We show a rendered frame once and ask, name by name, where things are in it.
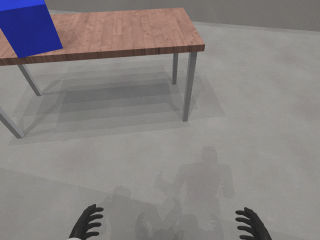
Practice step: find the left robot hand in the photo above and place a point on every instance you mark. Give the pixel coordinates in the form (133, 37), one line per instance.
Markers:
(82, 225)

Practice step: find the table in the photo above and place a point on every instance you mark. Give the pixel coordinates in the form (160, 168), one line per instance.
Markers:
(114, 34)

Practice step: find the right robot hand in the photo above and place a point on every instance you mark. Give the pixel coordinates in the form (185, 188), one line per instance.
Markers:
(257, 228)

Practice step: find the carton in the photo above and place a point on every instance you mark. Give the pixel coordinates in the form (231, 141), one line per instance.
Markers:
(28, 27)

